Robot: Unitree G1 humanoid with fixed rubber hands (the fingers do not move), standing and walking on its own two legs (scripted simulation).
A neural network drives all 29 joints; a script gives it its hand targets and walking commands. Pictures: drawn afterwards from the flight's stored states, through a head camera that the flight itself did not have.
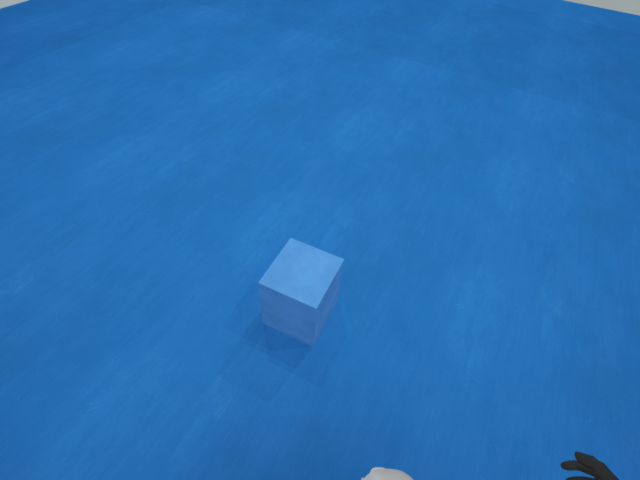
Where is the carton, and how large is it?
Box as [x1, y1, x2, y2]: [258, 238, 343, 346]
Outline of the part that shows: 290,238 258,282 263,323 313,346 337,300 343,259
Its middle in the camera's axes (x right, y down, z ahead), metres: -0.07 +0.19 +1.31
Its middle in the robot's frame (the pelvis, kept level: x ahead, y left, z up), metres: +0.79 +0.01 -0.64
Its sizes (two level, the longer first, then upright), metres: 0.210 0.200 0.250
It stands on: the floor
